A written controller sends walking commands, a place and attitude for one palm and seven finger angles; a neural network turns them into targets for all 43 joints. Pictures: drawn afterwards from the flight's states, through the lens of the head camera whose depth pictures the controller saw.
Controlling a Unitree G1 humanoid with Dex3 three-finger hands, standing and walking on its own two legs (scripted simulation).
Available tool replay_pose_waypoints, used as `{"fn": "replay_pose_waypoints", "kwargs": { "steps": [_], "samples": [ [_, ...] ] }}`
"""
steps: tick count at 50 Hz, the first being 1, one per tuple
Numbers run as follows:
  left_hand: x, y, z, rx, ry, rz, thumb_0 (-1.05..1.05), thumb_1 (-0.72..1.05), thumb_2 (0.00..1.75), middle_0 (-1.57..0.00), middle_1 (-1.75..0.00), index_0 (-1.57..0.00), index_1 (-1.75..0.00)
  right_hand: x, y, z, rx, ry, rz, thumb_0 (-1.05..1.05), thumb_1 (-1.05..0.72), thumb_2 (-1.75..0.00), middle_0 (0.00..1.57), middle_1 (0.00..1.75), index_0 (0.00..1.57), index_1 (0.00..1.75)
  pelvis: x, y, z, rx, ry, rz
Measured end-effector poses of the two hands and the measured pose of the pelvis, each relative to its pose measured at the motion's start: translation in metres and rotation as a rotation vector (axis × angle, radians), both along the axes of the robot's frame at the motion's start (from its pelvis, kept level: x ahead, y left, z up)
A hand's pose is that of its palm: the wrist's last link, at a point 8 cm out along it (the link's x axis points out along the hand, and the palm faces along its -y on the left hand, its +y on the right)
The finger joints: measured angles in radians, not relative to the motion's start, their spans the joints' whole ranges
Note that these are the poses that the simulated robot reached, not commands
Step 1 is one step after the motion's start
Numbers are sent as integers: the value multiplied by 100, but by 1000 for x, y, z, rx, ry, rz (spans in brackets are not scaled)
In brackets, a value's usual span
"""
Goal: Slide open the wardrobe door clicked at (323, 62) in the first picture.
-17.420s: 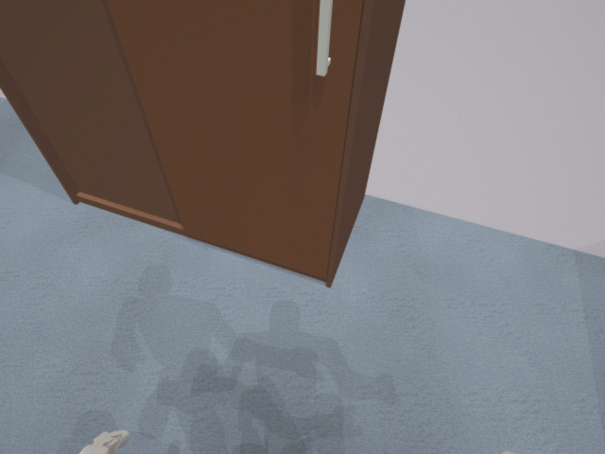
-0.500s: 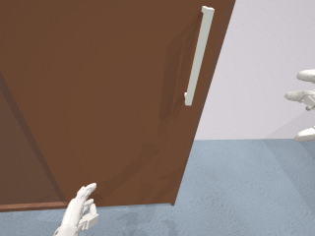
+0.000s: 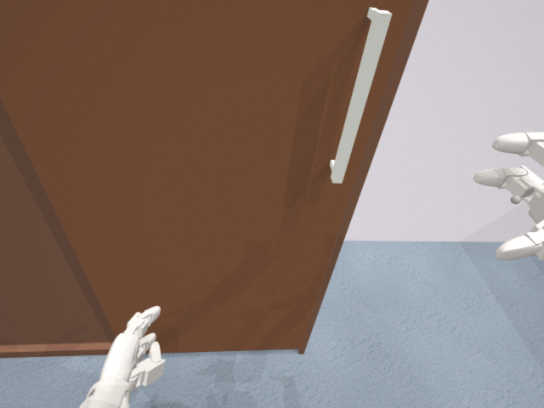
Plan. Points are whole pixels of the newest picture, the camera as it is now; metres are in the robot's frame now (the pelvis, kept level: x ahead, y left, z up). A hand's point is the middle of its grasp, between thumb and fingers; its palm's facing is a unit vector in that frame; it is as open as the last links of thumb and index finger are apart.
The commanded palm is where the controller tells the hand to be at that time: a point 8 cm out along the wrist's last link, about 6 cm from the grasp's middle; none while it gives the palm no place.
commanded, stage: move the hooked fingers beside the handle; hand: right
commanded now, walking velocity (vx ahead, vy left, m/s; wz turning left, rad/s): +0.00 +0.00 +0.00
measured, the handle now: (352, 106) +0.51 -0.13 +0.25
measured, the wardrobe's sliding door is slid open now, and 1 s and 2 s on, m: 0.00 0.00 0.00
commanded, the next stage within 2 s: none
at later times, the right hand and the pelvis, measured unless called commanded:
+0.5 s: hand (487, 176) +0.32 -0.26 +0.25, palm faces +0.03 +1.00 -0.07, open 14.0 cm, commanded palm +0.29 -0.30 +0.25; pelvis +0.01 -0.01 +0.00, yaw +0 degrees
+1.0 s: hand (439, 155) +0.37 -0.22 +0.25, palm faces +0.02 +1.00 -0.06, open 14.0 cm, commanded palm +0.35 -0.27 +0.24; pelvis +0.01 +0.00 +0.00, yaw +1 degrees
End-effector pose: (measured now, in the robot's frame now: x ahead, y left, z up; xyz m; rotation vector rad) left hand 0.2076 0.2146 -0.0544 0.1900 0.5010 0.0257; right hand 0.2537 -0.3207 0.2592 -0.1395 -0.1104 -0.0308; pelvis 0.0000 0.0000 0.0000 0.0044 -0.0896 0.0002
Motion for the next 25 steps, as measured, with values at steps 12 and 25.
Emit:
{"fn": "replay_pose_waypoints", "kwargs": {
  "steps": [12,25],
  "samples": [
    [4,-10,-2,5,24,-18,1,90,90,-21,-30,-20,-30,14,-15,-11,46,45,-44,-1,50,-30,31,120,30,120,4,-5,0,3,7,-8],
    [2,-20,0,-16,29,9,1,90,90,-21,-30,-20,-30,46,7,-5,68,17,9,-1,50,-30,31,120,30,120,10,-13,2,-1,20,8]
  ]
}}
